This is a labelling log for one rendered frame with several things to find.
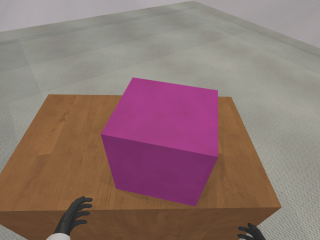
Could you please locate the pedestal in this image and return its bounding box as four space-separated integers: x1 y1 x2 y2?
0 94 282 240

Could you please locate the carton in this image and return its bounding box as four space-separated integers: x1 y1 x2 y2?
101 77 219 207

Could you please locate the left robot hand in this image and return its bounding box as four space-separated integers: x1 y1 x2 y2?
53 196 93 236

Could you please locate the right robot hand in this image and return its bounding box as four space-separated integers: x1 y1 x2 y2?
237 223 266 240

